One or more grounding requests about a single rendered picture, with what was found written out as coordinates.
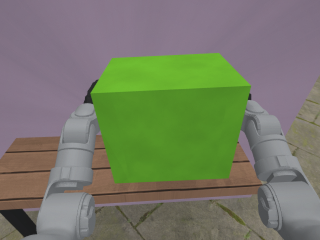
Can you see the robot left forearm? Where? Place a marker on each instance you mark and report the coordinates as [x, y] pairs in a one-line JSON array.
[[73, 166]]

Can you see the table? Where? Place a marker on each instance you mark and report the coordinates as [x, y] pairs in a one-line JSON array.
[[26, 165]]

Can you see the robot right upper arm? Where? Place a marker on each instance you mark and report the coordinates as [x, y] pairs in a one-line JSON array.
[[290, 208]]

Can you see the robot left hand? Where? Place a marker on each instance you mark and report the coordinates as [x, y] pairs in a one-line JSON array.
[[88, 98]]

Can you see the robot left upper arm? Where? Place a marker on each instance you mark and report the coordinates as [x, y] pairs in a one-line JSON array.
[[66, 216]]

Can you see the carton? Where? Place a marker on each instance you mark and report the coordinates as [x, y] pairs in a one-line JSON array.
[[170, 117]]

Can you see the robot right forearm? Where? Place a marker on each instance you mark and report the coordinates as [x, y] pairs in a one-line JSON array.
[[274, 162]]

